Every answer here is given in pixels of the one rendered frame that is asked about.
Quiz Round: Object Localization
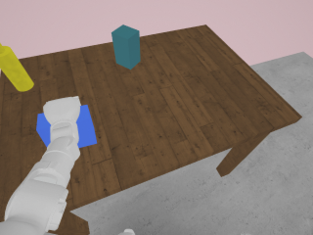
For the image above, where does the left robot upper arm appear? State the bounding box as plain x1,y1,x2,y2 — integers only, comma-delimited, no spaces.
0,178,68,235

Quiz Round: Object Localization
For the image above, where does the robot left shin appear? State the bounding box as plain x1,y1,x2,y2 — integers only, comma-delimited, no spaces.
124,229,135,234

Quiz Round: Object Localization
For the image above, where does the sponge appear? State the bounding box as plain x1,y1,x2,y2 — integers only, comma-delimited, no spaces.
36,105,97,148

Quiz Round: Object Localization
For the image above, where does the table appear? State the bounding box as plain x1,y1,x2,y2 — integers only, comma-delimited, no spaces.
0,24,302,235

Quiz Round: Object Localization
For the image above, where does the robot left forearm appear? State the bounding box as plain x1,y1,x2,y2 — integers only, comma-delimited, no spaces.
4,118,80,221

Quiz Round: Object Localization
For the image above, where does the robot left hand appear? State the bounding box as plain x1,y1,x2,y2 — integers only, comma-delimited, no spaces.
43,96,81,124

